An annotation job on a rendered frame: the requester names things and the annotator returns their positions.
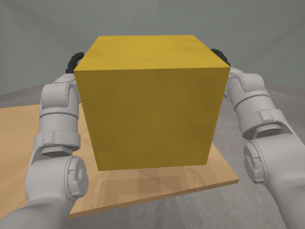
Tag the left robot hand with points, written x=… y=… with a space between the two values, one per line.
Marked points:
x=72 y=64

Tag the table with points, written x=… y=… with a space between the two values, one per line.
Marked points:
x=108 y=190

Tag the left robot forearm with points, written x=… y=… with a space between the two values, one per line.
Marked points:
x=58 y=121

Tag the right robot forearm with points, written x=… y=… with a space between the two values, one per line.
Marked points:
x=258 y=117

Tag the carton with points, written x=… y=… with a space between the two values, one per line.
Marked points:
x=150 y=101

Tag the left robot upper arm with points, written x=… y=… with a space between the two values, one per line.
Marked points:
x=53 y=185

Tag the right robot upper arm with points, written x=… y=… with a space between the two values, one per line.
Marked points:
x=278 y=163

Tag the right robot hand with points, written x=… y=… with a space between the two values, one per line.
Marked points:
x=221 y=55

